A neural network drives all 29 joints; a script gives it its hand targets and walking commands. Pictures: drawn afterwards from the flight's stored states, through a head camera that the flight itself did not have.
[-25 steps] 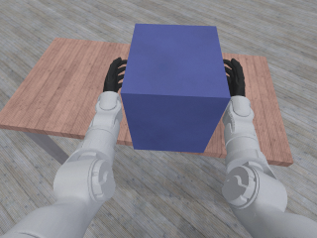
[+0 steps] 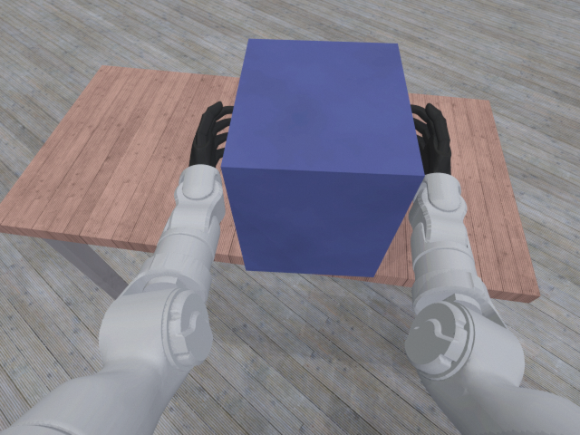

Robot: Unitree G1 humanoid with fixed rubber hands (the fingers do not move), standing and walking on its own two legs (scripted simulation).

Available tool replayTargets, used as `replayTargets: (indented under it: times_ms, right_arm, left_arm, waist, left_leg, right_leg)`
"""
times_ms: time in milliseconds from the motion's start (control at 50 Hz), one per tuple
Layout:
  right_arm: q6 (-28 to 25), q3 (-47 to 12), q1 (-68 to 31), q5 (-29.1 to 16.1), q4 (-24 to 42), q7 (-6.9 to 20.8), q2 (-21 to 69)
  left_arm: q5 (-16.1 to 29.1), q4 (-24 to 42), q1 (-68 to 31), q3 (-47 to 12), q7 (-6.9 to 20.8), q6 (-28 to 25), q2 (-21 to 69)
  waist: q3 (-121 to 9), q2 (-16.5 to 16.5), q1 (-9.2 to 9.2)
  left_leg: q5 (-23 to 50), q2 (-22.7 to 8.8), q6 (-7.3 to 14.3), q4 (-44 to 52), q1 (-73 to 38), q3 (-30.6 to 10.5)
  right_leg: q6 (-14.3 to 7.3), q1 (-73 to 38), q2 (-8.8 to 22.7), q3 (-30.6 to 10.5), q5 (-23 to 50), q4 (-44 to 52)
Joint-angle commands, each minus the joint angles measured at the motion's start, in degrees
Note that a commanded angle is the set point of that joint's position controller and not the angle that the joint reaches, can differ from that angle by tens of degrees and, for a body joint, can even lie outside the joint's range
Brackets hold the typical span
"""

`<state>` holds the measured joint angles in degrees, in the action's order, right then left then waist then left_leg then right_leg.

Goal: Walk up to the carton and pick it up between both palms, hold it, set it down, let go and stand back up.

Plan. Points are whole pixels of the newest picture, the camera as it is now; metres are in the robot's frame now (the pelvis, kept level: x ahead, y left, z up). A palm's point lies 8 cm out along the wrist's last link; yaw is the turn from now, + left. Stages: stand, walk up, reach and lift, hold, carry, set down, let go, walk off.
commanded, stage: set down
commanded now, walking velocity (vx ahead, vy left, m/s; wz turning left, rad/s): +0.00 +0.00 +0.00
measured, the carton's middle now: (315, 166) +0.50 -0.06 +0.04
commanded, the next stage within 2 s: none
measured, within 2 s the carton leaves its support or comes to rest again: neither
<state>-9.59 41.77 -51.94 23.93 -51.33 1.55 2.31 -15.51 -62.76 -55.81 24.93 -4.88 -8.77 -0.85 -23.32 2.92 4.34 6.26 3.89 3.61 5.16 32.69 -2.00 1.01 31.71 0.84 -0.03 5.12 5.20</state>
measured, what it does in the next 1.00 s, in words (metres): stands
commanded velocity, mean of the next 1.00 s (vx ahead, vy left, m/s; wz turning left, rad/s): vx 0.00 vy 0.00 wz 0.00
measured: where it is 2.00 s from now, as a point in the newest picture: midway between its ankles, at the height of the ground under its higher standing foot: outside the picture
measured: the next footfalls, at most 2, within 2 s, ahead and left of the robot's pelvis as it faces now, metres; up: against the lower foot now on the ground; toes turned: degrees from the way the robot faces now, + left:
none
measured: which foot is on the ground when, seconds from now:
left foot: down 0.00-1.00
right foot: down 0.00-1.00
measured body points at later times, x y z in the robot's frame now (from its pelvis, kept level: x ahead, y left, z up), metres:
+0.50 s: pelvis +0.00 +0.00 +0.00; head +0.09 -0.01 +0.44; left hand +0.49 +0.10 +0.09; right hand +0.45 -0.21 +0.10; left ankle -0.02 +0.07 -0.74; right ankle -0.03 -0.13 -0.74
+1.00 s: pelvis -0.01 +0.00 +0.00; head +0.08 -0.01 +0.44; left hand +0.50 +0.10 +0.10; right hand +0.46 -0.21 +0.11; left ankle -0.02 +0.08 -0.74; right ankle -0.03 -0.13 -0.74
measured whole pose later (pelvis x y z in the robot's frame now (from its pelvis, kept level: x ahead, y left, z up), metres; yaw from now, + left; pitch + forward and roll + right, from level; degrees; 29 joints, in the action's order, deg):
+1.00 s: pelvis -0.01 +0.00 +0.00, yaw -2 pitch +34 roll +0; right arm -5.2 23.1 -62.3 8.4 -67.2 -2.5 -5.9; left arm 2.1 -75.6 -64.0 11.1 -5.2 -8.1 -11.3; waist -24.1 3.8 4.9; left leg 4.8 3.5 3.1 -0.2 38.7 0.0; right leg 1.0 37.5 0.5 -1.7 5.2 1.5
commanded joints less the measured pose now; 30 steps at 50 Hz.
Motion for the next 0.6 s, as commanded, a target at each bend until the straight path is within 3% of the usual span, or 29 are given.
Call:
replayTargets:
  times_ms: [0,20,40,80,100,120,140,160,180,200,240,260,280,300,320,340,380,400,420,440,460,480,500,520,540,560,580]
  right_arm:
    - [-0.6,-19.4,-24.5,2.1,-9.0,7.6,27.3]
    - [-0.4,-17.1,-27.2,2.5,-9.3,7.7,25.2]
    - [-1.4,-18.5,-27.9,2.7,-5.3,7.9,25.4]
    - [0.4,-15.7,-28.7,4.5,-9.5,8.3,24.5]
    - [0.5,-17.0,-28.8,4.3,-6.1,8.4,26.0]
    - [1.2,-17.4,-27.0,3.9,-7.6,8.2,26.6]
    - [1.4,-18.4,-29.5,2.5,-8.0,8.3,26.8]
    - [1.6,-17.8,-26.4,2.5,-8.6,8.6,25.8]
    - [1.2,-18.9,-30.1,1.8,-6.9,8.4,25.3]
    - [1.7,-18.5,-31.2,2.1,-8.2,8.2,26.0]
    - [1.4,-18.4,-30.1,3.1,-8.2,8.4,27.0]
    - [0.6,-21.1,-27.1,1.6,-5.9,7.9,27.5]
    - [0.8,-18.6,-26.4,1.8,-11.5,7.6,23.8]
    - [0.5,-20.4,-26.0,1.0,-8.6,7.5,25.5]
    - [1.0,-17.9,-31.7,1.7,-9.0,8.0,24.7]
    - [0.6,-18.6,-26.7,2.0,-6.9,8.3,25.8]
    - [1.1,-18.8,-26.7,1.9,-8.8,8.4,26.5]
    - [0.6,-18.7,-26.1,2.1,-7.3,8.3,23.9]
    - [1.1,-18.4,-32.0,2.6,-8.8,8.4,26.0]
    - [1.3,-20.2,-27.1,1.4,-6.6,8.3,26.4]
    - [1.9,-20.2,-28.4,1.2,-8.2,8.0,26.1]
    - [1.4,-19.6,-31.8,1.0,-5.5,7.7,25.8]
    - [2.6,-18.7,-29.9,2.4,-11.1,7.9,25.4]
    - [1.4,-23.9,-23.3,-1.7,-5.0,7.7,25.8]
    - [1.6,-21.3,-33.6,-0.9,-9.0,7.5,24.2]
    - [2.6,-21.7,-32.3,-0.8,-8.8,7.4,25.5]
    - [2.5,-22.9,-27.3,-2.1,-9.1,7.5,25.1]
  left_arm:
    - [-2.9,3.6,-31.1,-14.4,7.0,-2.6,27.4]
    - [-3.1,2.3,-33.2,-12.8,7.3,-2.4,25.2]
    - [-2.4,4.2,-32.2,-13.5,6.7,-3.2,25.9]
    - [-2.9,0.6,-33.5,-10.8,7.0,-1.8,21.4]
    - [-2.2,3.2,-33.6,-12.1,6.8,-1.9,23.2]
    - [-2.2,2.7,-31.7,-13.3,7.1,-1.6,24.4]
    - [-1.8,2.2,-34.4,-13.1,7.3,-1.3,24.0]
    - [-1.7,3.4,-31.5,-13.8,7.3,-1.0,24.7]
    - [-0.8,2.6,-33.3,-13.6,7.4,-1.0,23.6]
    - [-1.1,2.9,-35.3,-13.3,7.5,-1.1,23.3]
    - [-0.8,1.4,-34.5,-13.7,7.9,-1.4,25.2]
    - [-0.2,3.7,-30.9,-15.0,7.9,-1.9,26.0]
    - [-1.4,-1.2,-30.8,-12.8,8.5,-1.5,23.5]
    - [-2.4,1.1,-29.7,-11.1,8.1,-1.7,21.6]
    - [-1.9,1.6,-35.6,-10.9,8.0,-1.9,20.5]
    - [-0.9,2.9,-31.3,-13.1,7.7,-2.2,22.6]
    - [-0.8,0.8,-31.1,-13.5,8.1,-1.9,22.4]
    - [-1.0,2.3,-30.2,-12.4,7.9,-1.9,21.1]
    - [0.2,0.6,-36.2,-13.0,8.1,-1.8,20.2]
    - [0.4,2.3,-31.6,-14.8,7.9,-1.5,22.8]
    - [0.9,1.4,-33.1,-14.4,8.3,-1.3,21.4]
    - [1.7,2.2,-36.1,-15.4,8.4,-2.0,22.2]
    - [0.7,-2.6,-35.2,-13.9,9.1,-1.3,21.1]
    - [2.2,4.5,-28.0,-16.1,8.0,-1.7,21.6]
    - [2.5,0.7,-37.6,-15.2,8.7,-2.0,20.4]
    - [2.5,0.1,-36.7,-15.1,8.6,-1.2,19.1]
    - [2.9,0.9,-31.3,-16.1,8.3,-1.3,21.2]
  waist:
    - [-29.4,-0.2,0.15]
    - [-27.9,1.1,-0.07]
    - [-29.9,-0.8,-0.92]
    - [-27.6,-2.0,-0.62]
    - [-29.5,-2.5,-1.02]
    - [-28.9,-1.3,-0.09]
    - [-27.9,-0.9,-1.37]
    - [-28.5,-0.3,-0.1]
    - [-28.7,-0.4,-1.5]
    - [-28.0,-1.1,-0.33]
    - [-28.7,-2.3,0.15]
    - [-32.0,-2.2,0.19]
    - [-25.1,-0.5,0.22]
    - [-28.2,-0.5,-1.89]
    - [-28.3,-1.9,-1.15]
    - [-28.8,-1.8,-0.76]
    - [-27.4,-2.2,-1.18]
    - [-29.0,-2.3,-1.05]
    - [-27.6,-3.5,-0.68]
    - [-29.8,-2.3,-0.97]
    - [-28.7,-3.3,-0.36]
    - [-29.6,-1.0,0.06]
    - [-25.5,-2.8,-0.24]
    - [-31.1,-0.9,-1.27]
    - [-30.1,-0.5,0.12]
    - [-29.8,-1.8,-0.52]
    - [-28.0,-0.9,0.42]
  left_leg:
    - [18.2,-4.0,-2.6,-3.4,-17.8,3.5]
    - [15.4,-4.3,-2.8,-3.0,-17.5,3.5]
    - [17.9,-4.3,-2.0,-3.6,-17.2,3.2]
    - [10.7,-4.2,-1.9,-2.5,-13.0,3.4]
    - [12.1,-3.8,-1.2,-2.6,-13.2,3.2]
    - [14.3,-3.7,-1.1,-2.7,-13.9,3.8]
    - [13.2,-3.5,-1.3,-2.8,-12.4,3.7]
    - [13.2,-4.2,-2.0,-2.5,-14.9,3.3]
    - [12.2,-3.8,-1.7,-3.1,-13.8,3.8]
    - [11.8,-3.9,-1.4,-3.1,-13.1,3.2]
    - [11.8,-3.6,-1.3,-2.5,-13.2,3.5]
    - [16.7,-3.7,-1.6,-3.3,-15.6,3.3]
    - [13.2,-3.8,-2.5,-3.1,-15.3,3.7]
    - [14.7,-3.2,-1.5,-3.1,-14.3,3.8]
    - [11.0,-3.5,-1.6,-2.4,-12.4,3.5]
    - [13.1,-3.6,-1.5,-2.6,-14.6,3.5]
    - [12.4,-3.5,-0.9,-2.9,-12.8,3.9]
    - [13.0,-3.5,-1.6,-2.8,-13.7,3.6]
    - [9.7,-3.2,-0.7,-2.5,-9.5,3.9]
    - [10.8,-2.9,-0.5,-2.4,-11.8,3.7]
    - [10.6,-3.3,-1.0,-2.7,-11.9,4.0]
    - [11.3,-3.2,-1.0,-2.5,-11.3,4.6]
    - [7.3,-2.9,-1.4,-2.8,-8.4,4.0]
    - [15.4,-3.0,-1.7,-3.9,-14.7,4.1]
    - [13.2,-3.4,-2.4,-4.0,-11.2,3.7]
    - [11.6,-2.7,-1.8,-4.1,-12.1,4.2]
    - [13.1,-3.6,-2.6,-4.6,-14.0,3.9]
  right_leg:
    - [-2.3,-19.1,0.0,3.4,12.5,-1.2]
    - [-2.0,-16.1,0.0,2.7,8.2,-0.6]
    - [-1.9,-17.1,-0.2,2.9,10.4,-1.1]
    - [-1.5,-17.6,-0.1,3.3,5.3,-1.4]
    - [-1.5,-18.3,-0.4,2.9,8.6,-3.0]
    - [-1.7,-19.9,0.2,2.8,11.3,-2.4]
    - [-1.6,-19.7,0.3,2.5,10.4,-2.4]
    - [-1.9,-19.2,-0.2,3.0,9.4,-1.8]
    - [-1.7,-17.9,-0.1,2.7,7.9,-2.3]
    - [-1.8,-17.4,0.0,2.6,7.9,-2.1]
    - [-1.1,-18.1,-0.1,3.1,10.4,-3.1]
    - [-1.2,-21.1,0.0,3.4,15.9,-3.5]
    - [-1.5,-19.7,-0.4,2.7,11.0,-2.4]
    - [-1.0,-21.9,-0.1,2.5,14.0,-3.3]
    - [-0.8,-19.1,-0.6,2.2,9.4,-3.2]
    - [-1.5,-20.2,-0.8,2.8,10.4,-2.9]
    - [-1.3,-20.1,0.0,2.5,10.3,-2.9]
    - [-1.3,-20.3,-0.4,2.9,11.5,-3.6]
    - [-0.7,-19.1,0.0,2.5,9.9,-3.9]
    - [-0.9,-21.7,0.1,2.6,13.0,-4.8]
    - [-0.8,-21.7,-0.2,2.4,11.7,-4.5]
    - [-0.5,-21.0,0.2,2.3,12.0,-4.8]
    - [-0.6,-20.0,-0.1,2.6,8.5,-4.5]
    - [-1.2,-24.6,-0.1,2.7,17.9,-5.8]
    - [-1.3,-20.8,-0.3,2.1,13.2,-5.1]
    - [-0.7,-20.7,-0.3,2.2,13.5,-6.0]
    - [-1.3,-21.7,-0.5,2.2,14.6,-5.2]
